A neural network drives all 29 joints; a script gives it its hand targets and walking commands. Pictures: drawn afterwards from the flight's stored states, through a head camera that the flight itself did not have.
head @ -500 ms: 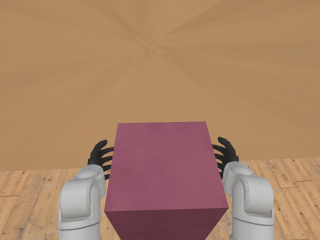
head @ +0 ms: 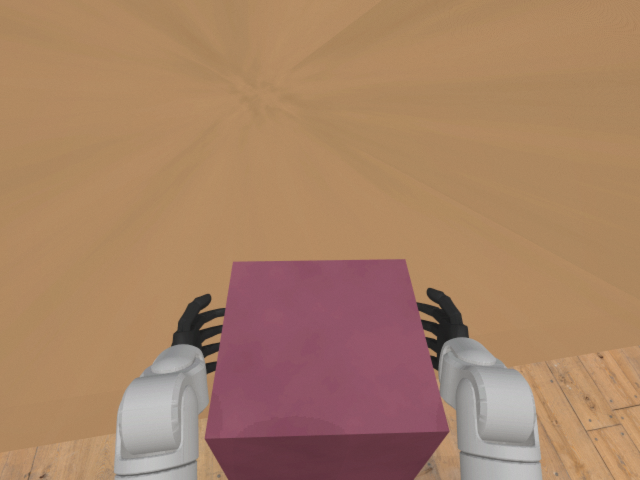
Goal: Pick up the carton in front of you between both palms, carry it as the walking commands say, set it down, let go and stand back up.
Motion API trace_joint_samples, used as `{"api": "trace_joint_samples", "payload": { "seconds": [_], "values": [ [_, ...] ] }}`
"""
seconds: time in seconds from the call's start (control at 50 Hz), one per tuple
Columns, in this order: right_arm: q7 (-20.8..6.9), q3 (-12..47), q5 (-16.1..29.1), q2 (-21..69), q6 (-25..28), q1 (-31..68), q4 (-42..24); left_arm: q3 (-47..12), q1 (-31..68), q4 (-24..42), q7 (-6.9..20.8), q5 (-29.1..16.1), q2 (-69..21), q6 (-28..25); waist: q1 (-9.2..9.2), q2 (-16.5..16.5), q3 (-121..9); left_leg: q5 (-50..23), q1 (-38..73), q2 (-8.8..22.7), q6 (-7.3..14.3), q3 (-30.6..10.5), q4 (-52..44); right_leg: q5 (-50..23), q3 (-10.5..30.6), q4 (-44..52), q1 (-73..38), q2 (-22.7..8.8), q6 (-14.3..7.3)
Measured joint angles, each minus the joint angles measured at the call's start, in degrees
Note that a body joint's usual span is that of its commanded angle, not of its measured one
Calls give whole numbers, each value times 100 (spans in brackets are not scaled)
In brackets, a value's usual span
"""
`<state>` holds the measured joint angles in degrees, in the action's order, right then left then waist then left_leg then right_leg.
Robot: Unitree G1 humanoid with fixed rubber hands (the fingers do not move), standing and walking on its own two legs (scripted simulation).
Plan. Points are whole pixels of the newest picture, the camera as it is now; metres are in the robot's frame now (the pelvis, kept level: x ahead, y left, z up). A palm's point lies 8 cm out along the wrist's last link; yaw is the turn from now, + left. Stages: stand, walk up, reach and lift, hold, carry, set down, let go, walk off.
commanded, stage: carry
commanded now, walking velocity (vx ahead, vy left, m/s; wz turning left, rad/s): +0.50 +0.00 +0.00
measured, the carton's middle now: (320, 384) +0.25 -0.01 -0.01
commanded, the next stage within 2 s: none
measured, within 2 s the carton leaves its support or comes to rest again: neither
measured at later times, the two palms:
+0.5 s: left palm (216, 99) +0.68 +0.14 +0.14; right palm (387, 89) +0.72 -0.16 +0.14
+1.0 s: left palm (235, 16) +1.07 +0.13 +0.14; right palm (363, 21) +1.05 -0.17 +0.14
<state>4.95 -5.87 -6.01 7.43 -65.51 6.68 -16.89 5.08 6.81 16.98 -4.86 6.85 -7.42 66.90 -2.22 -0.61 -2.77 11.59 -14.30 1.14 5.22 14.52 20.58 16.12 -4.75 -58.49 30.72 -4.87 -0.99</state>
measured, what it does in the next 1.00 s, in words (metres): walks ahead: right foot, then left foot 0.03 m higher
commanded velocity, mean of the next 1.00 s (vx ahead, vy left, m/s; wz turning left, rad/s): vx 0.50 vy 0.00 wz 0.00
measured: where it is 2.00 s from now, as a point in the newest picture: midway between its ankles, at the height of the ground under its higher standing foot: (291, 198)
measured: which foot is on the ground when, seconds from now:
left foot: down 0.00-0.30, up 0.32-0.70, down 0.72-1.00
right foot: up 0.00-0.26, down 0.28-0.76, up 0.78-1.00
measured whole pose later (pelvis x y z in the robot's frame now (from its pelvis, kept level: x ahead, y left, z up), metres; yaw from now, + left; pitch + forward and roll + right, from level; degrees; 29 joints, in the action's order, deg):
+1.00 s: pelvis +0.66 +0.01 +0.01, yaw +1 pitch +7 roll -1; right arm 9.6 -16.6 -1.7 2.5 -71.9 46.0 -6.7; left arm 18.6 47.4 7.9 -7.7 5.2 -2.8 75.1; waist -5.8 -0.3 8.4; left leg 26.1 -17.9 0.1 3.3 7.2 28.1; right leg 26.2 -1.1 -66.9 44.0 -1.1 -2.6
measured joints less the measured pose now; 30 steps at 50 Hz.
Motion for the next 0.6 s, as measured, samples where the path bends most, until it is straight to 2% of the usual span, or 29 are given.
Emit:
{"api": "trace_joint_samples", "payload": {
  "seconds": [0.14,0.24,0.28,0.3,0.34,0.38,0.4,0.46,0.6],
  "values": [
    [-6,3,85,0,20,52,-279,-62,-65,388,-41,-19,6,-28,97,29,-170,509,1188,8,-248,-146,-611,-968,-307,1943,459,-54,76],
    [70,-124,129,10,-198,670,-503,149,530,657,-164,-195,53,216,142,33,-114,1277,1893,35,-502,-239,-389,-1336,-643,2693,202,129,-165],
    [146,-206,169,-131,-351,1112,-461,215,1090,462,-195,-256,166,335,192,0,-54,1821,1893,162,-570,-254,435,-1113,-788,2893,-157,292,-293],
    [174,-249,224,-294,-424,1396,-332,243,1418,244,-220,-284,212,352,273,-118,4,1791,1623,338,-524,-305,1289,-938,-850,2606,-136,357,-436],
    [208,-345,351,-600,-592,1975,37,272,2066,-223,-314,-351,346,464,422,-164,176,1691,673,274,-400,-887,3461,-588,-867,2195,-116,374,-565],
    [218,-451,416,-769,-781,2525,438,334,2568,-597,-394,-455,497,633,484,-125,351,1417,-283,122,-238,-1224,4982,-492,-842,2295,-310,384,-537],
    [227,-504,425,-807,-862,2784,628,375,2769,-743,-417,-507,574,709,501,-113,417,1236,-701,110,-178,-1284,5329,-463,-828,2421,-431,404,-533],
    [253,-653,398,-871,-1018,3474,1092,539,3329,-1099,-448,-616,757,864,534,-67,563,861,-1698,193,-121,-1316,5362,-395,-767,2817,-808,448,-511],
    [277,-1001,294,-980,-1134,4541,1798,960,4392,-1804,-450,-590,878,979,539,-22,539,374,-2949,365,-199,-1181,4102,88,-586,3285,-1589,469,-364]
  ]
}}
